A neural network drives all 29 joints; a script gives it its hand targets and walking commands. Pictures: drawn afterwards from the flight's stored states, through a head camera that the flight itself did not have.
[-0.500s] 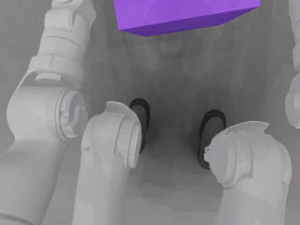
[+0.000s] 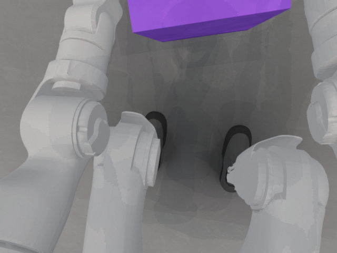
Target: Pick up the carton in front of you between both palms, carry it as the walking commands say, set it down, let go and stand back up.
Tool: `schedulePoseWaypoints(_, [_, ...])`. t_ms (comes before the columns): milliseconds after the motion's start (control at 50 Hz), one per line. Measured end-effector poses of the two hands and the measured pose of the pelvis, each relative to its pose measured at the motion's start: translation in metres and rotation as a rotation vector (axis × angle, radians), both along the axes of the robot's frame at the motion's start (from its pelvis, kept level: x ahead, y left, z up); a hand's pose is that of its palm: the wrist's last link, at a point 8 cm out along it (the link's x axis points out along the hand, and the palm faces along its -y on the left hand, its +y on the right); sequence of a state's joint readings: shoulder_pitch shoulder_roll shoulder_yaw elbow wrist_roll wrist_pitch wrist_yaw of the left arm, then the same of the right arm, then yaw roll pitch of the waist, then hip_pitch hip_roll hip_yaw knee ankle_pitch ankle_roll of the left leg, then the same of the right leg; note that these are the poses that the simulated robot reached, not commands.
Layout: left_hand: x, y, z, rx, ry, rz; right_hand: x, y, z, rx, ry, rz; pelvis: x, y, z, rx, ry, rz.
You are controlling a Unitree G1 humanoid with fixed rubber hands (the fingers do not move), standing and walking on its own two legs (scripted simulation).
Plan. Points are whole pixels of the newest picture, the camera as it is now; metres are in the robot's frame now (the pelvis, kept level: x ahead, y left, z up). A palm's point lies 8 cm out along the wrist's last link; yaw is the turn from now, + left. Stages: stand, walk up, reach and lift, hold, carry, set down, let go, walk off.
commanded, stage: reach and lift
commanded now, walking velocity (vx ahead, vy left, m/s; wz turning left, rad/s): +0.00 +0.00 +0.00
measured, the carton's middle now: out of the picture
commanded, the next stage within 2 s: none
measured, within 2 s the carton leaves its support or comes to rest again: leaves its support in 0.26 s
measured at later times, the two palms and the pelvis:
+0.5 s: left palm out of the picture +0.53 +0.18 -0.09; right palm out of the picture +0.58 -0.12 -0.09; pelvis +0.01 +0.00 +0.01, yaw -2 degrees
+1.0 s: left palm out of the picture +0.49 +0.17 +0.07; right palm out of the picture +0.52 -0.13 +0.07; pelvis +0.00 +0.01 +0.13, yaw -2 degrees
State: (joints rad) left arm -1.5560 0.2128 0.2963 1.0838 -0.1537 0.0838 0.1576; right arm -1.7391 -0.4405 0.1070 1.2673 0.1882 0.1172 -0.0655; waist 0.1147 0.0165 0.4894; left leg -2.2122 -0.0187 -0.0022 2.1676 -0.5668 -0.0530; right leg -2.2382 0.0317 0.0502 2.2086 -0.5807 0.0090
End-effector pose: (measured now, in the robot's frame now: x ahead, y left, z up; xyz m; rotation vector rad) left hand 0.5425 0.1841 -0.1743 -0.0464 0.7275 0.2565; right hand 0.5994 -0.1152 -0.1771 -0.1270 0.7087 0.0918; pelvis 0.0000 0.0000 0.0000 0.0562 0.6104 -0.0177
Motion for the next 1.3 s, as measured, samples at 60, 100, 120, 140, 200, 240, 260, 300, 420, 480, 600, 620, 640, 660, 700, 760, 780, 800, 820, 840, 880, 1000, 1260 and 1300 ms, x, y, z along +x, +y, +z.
schedulePoseWaypoints(60, [0.002, 0.001, 0.001, -0.001, 0.007, 0.000, 0.002, 0.001, 0.002, -0.016, 0.010, 0.005, -0.001, -0.001, -0.001, 0.002, -0.013, -0.004])
schedulePoseWaypoints(100, [0.004, 0.002, 0.001, -0.004, 0.015, -0.011, 0.004, 0.001, 0.003, -0.019, 0.018, 0.008, -0.001, -0.002, -0.004, 0.006, -0.016, -0.006])
schedulePoseWaypoints(120, [0.005, 0.003, 0.002, -0.006, 0.018, -0.019, 0.004, 0.001, 0.003, -0.015, 0.022, 0.009, 0.000, -0.002, -0.006, 0.008, -0.015, -0.008])
schedulePoseWaypoints(140, [0.006, 0.004, 0.002, -0.008, 0.021, -0.027, 0.004, 0.001, 0.002, -0.009, 0.026, 0.011, 0.000, -0.002, -0.007, 0.008, -0.014, -0.009])
schedulePoseWaypoints(200, [0.008, 0.006, 0.003, -0.012, 0.027, -0.042, 0.002, 0.001, 0.001, 0.012, 0.033, 0.012, 0.004, -0.003, -0.011, 0.007, -0.006, -0.008])
schedulePoseWaypoints(240, [0.009, 0.007, 0.005, -0.015, 0.026, -0.047, 0.000, 0.001, 0.001, 0.022, 0.033, 0.006, 0.007, -0.004, -0.012, 0.005, 0.005, -0.007])
schedulePoseWaypoints(260, [0.010, 0.007, 0.007, -0.017, 0.024, -0.048, -0.001, 0.001, 0.001, 0.025, 0.032, 0.001, 0.008, -0.004, -0.012, 0.005, 0.011, -0.007])
schedulePoseWaypoints(300, [0.010, 0.006, 0.012, -0.018, 0.022, -0.044, -0.003, 0.001, 0.001, 0.023, 0.030, -0.009, 0.009, -0.004, -0.012, 0.003, 0.024, -0.006])
schedulePoseWaypoints(420, [0.001, -0.001, 0.046, 0.011, -0.013, 0.039, -0.014, 0.003, 0.034, 0.024, -0.001, -0.066, 0.011, -0.001, -0.003, -0.010, 0.071, -0.008])
schedulePoseWaypoints(480, [-0.006, -0.006, 0.075, -0.008, -0.041, 0.036, -0.020, -0.003, 0.071, 0.034, -0.025, -0.089, 0.010, 0.003, 0.008, -0.020, 0.099, -0.008])
schedulePoseWaypoints(600, [-0.022, -0.016, 0.137, -0.025, -0.045, 0.003, -0.042, -0.013, 0.144, 0.041, -0.025, -0.133, 0.003, 0.008, 0.040, -0.023, 0.136, -0.023])
schedulePoseWaypoints(620, [-0.026, -0.016, 0.145, -0.023, -0.039, -0.002, -0.046, -0.014, 0.153, 0.040, -0.019, -0.136, 0.001, 0.008, 0.046, -0.022, 0.140, -0.025])
schedulePoseWaypoints(640, [-0.029, -0.017, 0.153, -0.021, -0.033, -0.006, -0.049, -0.014, 0.160, 0.039, -0.014, -0.137, -0.001, 0.008, 0.052, -0.021, 0.143, -0.027])
schedulePoseWaypoints(660, [-0.033, -0.017, 0.160, -0.018, -0.029, -0.009, -0.053, -0.014, 0.168, 0.038, -0.010, -0.137, -0.002, 0.009, 0.058, -0.021, 0.145, -0.028])
schedulePoseWaypoints(700, [-0.038, -0.015, 0.173, -0.013, -0.025, -0.011, -0.058, -0.013, 0.180, 0.039, -0.007, -0.136, -0.005, 0.009, 0.069, -0.020, 0.149, -0.028])
schedulePoseWaypoints(760, [-0.043, -0.012, 0.189, -0.009, -0.028, -0.009, -0.064, -0.010, 0.195, 0.041, -0.010, -0.134, -0.009, 0.008, 0.082, -0.020, 0.153, -0.024])
schedulePoseWaypoints(780, [-0.045, -0.011, 0.194, -0.010, -0.031, -0.008, -0.065, -0.009, 0.199, 0.042, -0.012, -0.133, -0.009, 0.008, 0.086, -0.021, 0.154, -0.021])
schedulePoseWaypoints(800, [-0.045, -0.010, 0.199, -0.009, -0.034, -0.007, -0.066, -0.008, 0.203, 0.044, -0.015, -0.132, -0.010, 0.007, 0.089, -0.022, 0.155, -0.019])
schedulePoseWaypoints(820, [-0.046, -0.009, 0.203, -0.010, -0.037, -0.006, -0.066, -0.007, 0.208, 0.045, -0.018, -0.132, -0.010, 0.007, 0.093, -0.022, 0.156, -0.018])
schedulePoseWaypoints(840, [-0.047, -0.008, 0.208, -0.010, -0.040, -0.005, -0.067, -0.006, 0.212, 0.046, -0.020, -0.132, -0.010, 0.007, 0.096, -0.023, 0.157, -0.016])
schedulePoseWaypoints(880, [-0.047, -0.007, 0.217, -0.013, -0.045, -0.005, -0.069, -0.005, 0.220, 0.048, -0.025, -0.135, -0.009, 0.007, 0.103, -0.026, 0.159, -0.013])
schedulePoseWaypoints(1000, [-0.050, -0.012, 0.248, -0.017, -0.054, -0.020, -0.077, -0.011, 0.250, 0.054, -0.034, -0.155, -0.001, 0.006, 0.126, -0.033, 0.159, -0.009])
schedulePoseWaypoints(1260, [-0.070, -0.022, 0.336, -0.016, -0.045, -0.048, -0.108, -0.021, 0.334, 0.068, -0.024, -0.194, 0.024, 0.004, 0.196, -0.031, 0.084, -0.020])
schedulePoseWaypoints(1300, [-0.074, -0.022, 0.349, -0.018, -0.045, -0.051, -0.113, -0.022, 0.348, 0.068, -0.024, -0.197, 0.028, 0.003, 0.208, -0.032, 0.066, -0.019])
